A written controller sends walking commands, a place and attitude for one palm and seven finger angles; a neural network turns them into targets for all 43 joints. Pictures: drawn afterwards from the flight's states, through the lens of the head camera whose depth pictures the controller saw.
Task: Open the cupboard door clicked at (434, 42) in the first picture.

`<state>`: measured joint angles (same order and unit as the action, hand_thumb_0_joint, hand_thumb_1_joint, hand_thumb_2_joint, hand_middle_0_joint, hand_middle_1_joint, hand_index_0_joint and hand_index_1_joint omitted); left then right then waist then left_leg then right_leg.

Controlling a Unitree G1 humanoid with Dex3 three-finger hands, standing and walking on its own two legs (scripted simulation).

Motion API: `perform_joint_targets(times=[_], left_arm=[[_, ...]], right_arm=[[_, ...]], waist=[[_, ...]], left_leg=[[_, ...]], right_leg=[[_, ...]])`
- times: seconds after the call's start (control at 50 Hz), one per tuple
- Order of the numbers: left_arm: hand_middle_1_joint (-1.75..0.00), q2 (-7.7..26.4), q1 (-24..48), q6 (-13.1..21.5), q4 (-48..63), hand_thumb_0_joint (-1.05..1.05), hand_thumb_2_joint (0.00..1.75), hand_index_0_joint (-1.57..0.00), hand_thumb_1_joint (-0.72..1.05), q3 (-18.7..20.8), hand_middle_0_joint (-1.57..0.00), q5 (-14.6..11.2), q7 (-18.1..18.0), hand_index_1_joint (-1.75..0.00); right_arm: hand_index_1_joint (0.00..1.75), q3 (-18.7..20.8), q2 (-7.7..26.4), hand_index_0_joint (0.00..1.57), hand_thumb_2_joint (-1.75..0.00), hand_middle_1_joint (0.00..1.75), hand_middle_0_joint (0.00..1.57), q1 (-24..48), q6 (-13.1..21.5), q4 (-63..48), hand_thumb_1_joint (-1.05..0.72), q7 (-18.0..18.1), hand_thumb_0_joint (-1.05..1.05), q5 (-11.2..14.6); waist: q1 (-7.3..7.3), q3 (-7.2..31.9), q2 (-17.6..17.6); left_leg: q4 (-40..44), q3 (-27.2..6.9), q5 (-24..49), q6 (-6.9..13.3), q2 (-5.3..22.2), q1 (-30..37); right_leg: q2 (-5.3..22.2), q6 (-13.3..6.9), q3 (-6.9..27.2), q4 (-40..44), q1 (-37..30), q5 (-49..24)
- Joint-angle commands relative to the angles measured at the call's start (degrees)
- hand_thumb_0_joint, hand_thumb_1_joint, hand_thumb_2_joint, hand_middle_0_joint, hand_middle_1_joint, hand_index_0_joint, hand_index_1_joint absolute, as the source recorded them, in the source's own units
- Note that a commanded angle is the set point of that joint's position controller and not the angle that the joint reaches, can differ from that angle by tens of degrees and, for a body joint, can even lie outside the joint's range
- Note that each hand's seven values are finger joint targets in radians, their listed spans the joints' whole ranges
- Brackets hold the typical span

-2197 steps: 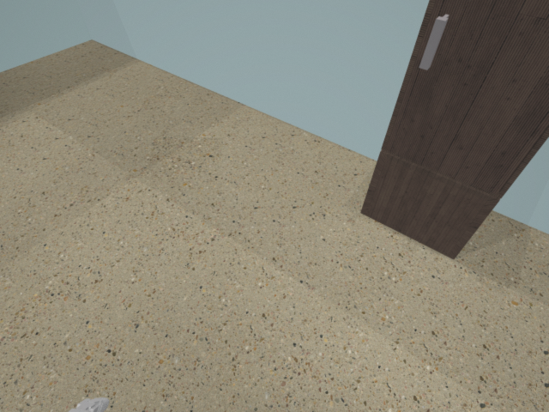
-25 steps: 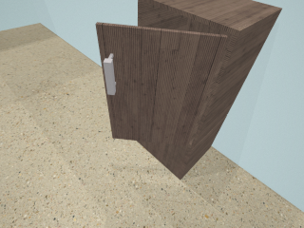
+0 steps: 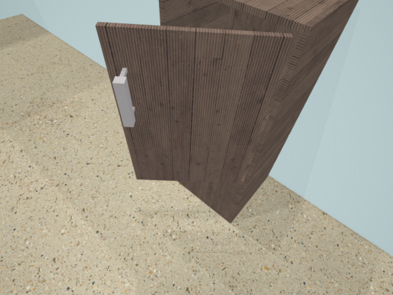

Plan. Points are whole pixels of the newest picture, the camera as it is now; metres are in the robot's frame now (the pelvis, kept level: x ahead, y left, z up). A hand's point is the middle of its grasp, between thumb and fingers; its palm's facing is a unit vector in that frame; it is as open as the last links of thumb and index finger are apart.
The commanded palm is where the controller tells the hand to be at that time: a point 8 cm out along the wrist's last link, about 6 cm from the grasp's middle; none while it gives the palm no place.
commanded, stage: come to a stop and stand still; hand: left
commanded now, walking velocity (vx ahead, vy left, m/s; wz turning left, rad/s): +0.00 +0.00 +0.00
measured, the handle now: (126, 97) +0.54 +0.19 +0.09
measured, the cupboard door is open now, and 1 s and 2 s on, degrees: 40 40 40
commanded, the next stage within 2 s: look again from close up in 0.90 s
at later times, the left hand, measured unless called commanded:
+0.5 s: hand out of the picture -0.06 +0.12 -0.17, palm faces +0.02 -0.99 -0.17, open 7.3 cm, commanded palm none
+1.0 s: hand out of the picture -0.06 +0.10 -0.17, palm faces +0.05 -0.99 -0.13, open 7.4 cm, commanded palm none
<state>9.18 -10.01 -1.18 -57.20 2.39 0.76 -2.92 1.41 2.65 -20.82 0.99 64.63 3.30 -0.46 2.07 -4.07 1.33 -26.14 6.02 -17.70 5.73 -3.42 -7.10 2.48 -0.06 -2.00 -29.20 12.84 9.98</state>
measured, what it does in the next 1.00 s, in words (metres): shifts its weight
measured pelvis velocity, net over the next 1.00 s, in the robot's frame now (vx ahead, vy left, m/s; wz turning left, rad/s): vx -0.03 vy -0.04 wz -0.01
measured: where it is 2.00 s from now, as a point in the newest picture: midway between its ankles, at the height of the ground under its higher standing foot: outside the picture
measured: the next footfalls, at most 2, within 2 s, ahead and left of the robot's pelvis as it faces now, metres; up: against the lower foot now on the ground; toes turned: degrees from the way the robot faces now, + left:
none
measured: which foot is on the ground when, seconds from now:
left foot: down 0.00-1.00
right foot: down 0.00-1.00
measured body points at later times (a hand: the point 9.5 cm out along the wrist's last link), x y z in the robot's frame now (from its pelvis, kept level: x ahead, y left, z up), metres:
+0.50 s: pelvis -0.03 -0.03 +0.01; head -0.03 -0.03 +0.46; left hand -0.06 +0.18 -0.15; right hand -0.03 -0.25 -0.15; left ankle -0.04 +0.05 -0.74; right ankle +0.01 -0.14 -0.74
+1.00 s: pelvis -0.03 -0.04 +0.01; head -0.03 -0.04 +0.46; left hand -0.06 +0.15 -0.16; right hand -0.09 -0.23 -0.15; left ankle -0.04 +0.05 -0.74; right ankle +0.01 -0.14 -0.74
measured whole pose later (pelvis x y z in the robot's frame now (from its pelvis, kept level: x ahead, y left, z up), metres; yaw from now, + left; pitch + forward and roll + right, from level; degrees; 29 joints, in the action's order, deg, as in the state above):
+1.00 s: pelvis -0.03 -0.04 +0.01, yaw +0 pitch -2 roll +0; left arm 5.2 -20.8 1.3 -63.8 -0.2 0.8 -2.6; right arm 0.2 4.2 -22.0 0.6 67.1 1.9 -0.4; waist 0.1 -1.3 1.2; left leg -22.4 5.7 -12.7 2.2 -0.7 -8.2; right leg -0.2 -1.5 -2.8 -22.6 12.3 8.7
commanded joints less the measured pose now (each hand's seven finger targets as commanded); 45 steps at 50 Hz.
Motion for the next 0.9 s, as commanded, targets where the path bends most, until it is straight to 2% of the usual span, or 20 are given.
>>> perform_joint_targets(times=[0.0,0.02,0.04,0.1,0.14,0.2,0.24,0.34,0.38,0.42,0.52,0.64,0.66,0.8,0.86,0.88], left_arm=[[-0.30,4.66,-8.31,0.96,0.32,0.00,0.90,-0.20,0.90,0.74,-0.20,0.00,-0.32,-0.30],[-0.30,4.41,-7.36,0.96,0.52,0.00,0.90,-0.20,0.90,0.55,-0.20,-0.01,-0.32,-0.30],[-0.30,3.81,-6.32,0.86,0.79,0.00,0.90,-0.20,0.90,0.19,-0.20,-0.01,-0.32,-0.30],[-0.30,2.33,-6.38,0.63,0.47,0.00,0.90,-0.20,0.90,-0.38,-0.20,0.12,-0.26,-0.30],[-0.30,2.41,-6.91,0.75,-0.54,0.00,0.90,-0.20,0.90,-0.81,-0.20,0.24,-0.11,-0.30],[-0.30,2.69,-7.22,1.11,-1.54,0.00,0.90,-0.20,0.90,-1.27,-0.20,0.21,0.09,-0.30],[-0.30,3.05,-7.91,1.39,-2.34,0.00,0.90,-0.20,0.90,-1.50,-0.20,0.27,0.17,-0.30],[-0.30,3.68,-9.87,2.00,-3.88,0.00,0.90,-0.20,0.90,-2.14,-0.20,0.23,0.34,-0.30],[-0.30,3.61,-10.56,2.19,-4.36,0.00,0.90,-0.20,0.90,-2.24,-0.20,0.21,0.31,-0.30],[-0.30,3.50,-11.61,2.43,-4.81,0.00,0.90,-0.20,0.90,-2.24,-0.20,0.17,0.32,-0.30],[-0.30,2.54,-14.10,2.58,-5.63,0.00,0.90,-0.20,0.90,-2.25,-0.20,0.16,0.28,-0.30],[-0.30,1.62,-16.05,2.72,-6.20,0.00,0.90,-0.20,0.90,-2.12,-0.20,0.16,0.12,-0.30],[-0.30,1.23,-16.23,2.73,-6.22,0.00,0.90,-0.20,0.90,-2.09,-0.20,0.14,0.10,-0.30],[-0.30,0.71,-16.83,2.79,-6.26,0.00,0.90,-0.20,0.90,-1.85,-0.20,0.08,0.05,-0.30],[-0.30,0.53,-16.85,2.71,-6.02,0.00,0.90,-0.20,0.90,-1.73,-0.20,0.10,0.04,-0.30],[-0.30,0.51,-16.65,2.75,-5.95,0.00,0.90,-0.20,0.90,-1.68,-0.20,0.09,0.03,-0.30]], right_arm=[[0.30,2.26,7.29,0.20,-0.90,0.30,0.20,-3.94,-0.07,-2.16,-0.90,0.18,0.00,0.24],[0.30,2.11,7.03,0.20,-0.90,0.30,0.20,-3.52,-0.42,-2.02,-0.90,0.01,0.00,0.14],[0.30,1.99,7.11,0.20,-0.90,0.30,0.20,-2.95,-0.39,-1.94,-0.90,-0.16,0.00,0.07],[0.30,1.55,8.25,0.20,-0.90,0.30,0.20,0.16,0.09,-1.83,-0.90,-0.47,0.00,-0.20],[0.30,1.21,8.70,0.20,-0.90,0.30,0.20,1.61,0.16,-1.39,-0.90,-0.75,0.00,-0.12],[0.30,0.75,9.41,0.20,-0.90,0.30,0.20,2.28,0.09,-1.10,-0.90,-1.07,0.00,-0.05],[0.30,0.45,9.70,0.20,-0.90,0.30,0.20,2.58,0.14,-0.68,-0.90,-1.24,0.00,-0.02],[0.30,-0.10,10.32,0.20,-0.90,0.30,0.20,2.43,-0.14,-0.03,-0.90,-1.56,0.00,0.14],[0.30,-0.25,10.16,0.20,-0.90,0.30,0.20,1.94,-0.23,0.25,-0.90,-1.61,0.00,0.12],[0.30,-0.33,10.11,0.20,-0.90,0.30,0.20,1.30,-0.14,0.44,-0.90,-1.61,0.00,0.12],[0.30,-0.50,9.26,0.20,-0.90,0.30,0.20,-0.23,-0.25,0.79,-0.90,-1.54,0.00,0.09],[0.30,-0.61,7.86,0.20,-0.90,0.30,0.20,-2.66,-0.30,1.38,-0.90,-1.42,0.00,0.10],[0.30,-0.60,7.70,0.20,-0.90,0.30,0.20,-3.11,-0.22,1.32,-0.90,-1.37,0.00,0.07],[0.30,-0.70,6.70,0.20,-0.90,0.30,0.20,-5.35,-0.11,1.82,-0.90,-1.28,0.00,-0.02],[0.30,-0.65,6.35,0.20,-0.90,0.30,0.20,-5.97,-0.04,1.78,-0.90,-1.24,0.00,-0.09],[0.30,-0.63,6.17,0.20,-0.90,0.30,0.20,-6.09,0.00,1.80,-0.90,-1.21,0.00,-0.12]], waist=[[-1.23,4.99,-1.28],[-0.92,5.38,2.00],[-0.74,5.06,2.14],[-1.74,2.58,-1.44],[-2.12,1.73,-1.39],[-1.92,0.47,-0.67],[-1.96,0.22,-1.50],[-1.70,-2.36,0.59],[-1.49,-2.54,0.28],[-1.48,-1.55,0.19],[-1.64,-2.53,-0.44],[-1.83,-3.08,0.70],[-1.80,-2.69,-0.11],[-1.98,-3.51,0.86],[-2.12,-2.99,-0.42],[-2.10,-3.24,0.19]], left_leg=[[-1.52,-6.71,26.18,-5.31,9.51,-3.65],[-0.35,-6.73,21.56,-5.31,9.39,-2.96],[1.24,-7.00,21.06,-5.06,9.71,-2.25],[5.71,-8.77,20.80,-3.91,11.49,-2.40],[7.38,-8.60,16.37,-3.66,11.42,-2.87],[9.77,-8.75,9.63,-3.82,10.91,-2.83],[10.86,-8.65,8.01,-3.83,10.75,-2.25],[11.95,-7.98,3.04,-3.92,9.91,-1.95],[12.01,-7.86,2.02,-4.03,9.50,-2.16],[11.81,-7.60,2.41,-3.98,9.30,-1.62],[11.38,-7.18,1.10,-3.97,8.79,-2.66],[10.47,-7.07,0.76,-3.92,8.54,-3.94],[10.43,-6.98,1.22,-3.87,8.46,-3.96],[9.80,-6.91,0.89,-3.96,8.28,-5.94],[9.88,-6.92,0.59,-3.92,8.38,-6.37],[9.88,-7.12,0.77,-3.92,8.40,-6.60]], right_leg=[[9.34,-4.24,7.07,0.06,-6.11,-29.52],[8.87,-4.53,7.38,0.19,-4.80,-26.29],[7.66,-4.06,6.84,0.39,-3.53,-22.72],[4.04,-1.69,5.14,2.05,-2.04,-11.38],[3.73,-1.36,5.22,4.18,-2.43,-8.27],[3.81,-1.32,5.99,6.98,-1.64,-4.84],[3.79,-1.27,6.11,8.45,-1.80,-4.06],[4.11,-1.24,6.87,12.00,0.38,0.14],[4.05,-1.22,7.46,12.85,0.78,1.87],[4.17,-1.22,7.46,13.30,0.40,2.19],[4.15,-1.32,7.65,14.38,1.46,5.28],[4.06,-1.46,7.46,14.67,1.88,7.11],[4.14,-1.53,7.64,14.53,1.60,6.68],[4.05,-1.70,7.62,14.03,1.57,7.55],[3.94,-1.72,7.34,13.59,1.20,6.98],[3.91,-1.77,7.29,13.43,1.13,6.76]])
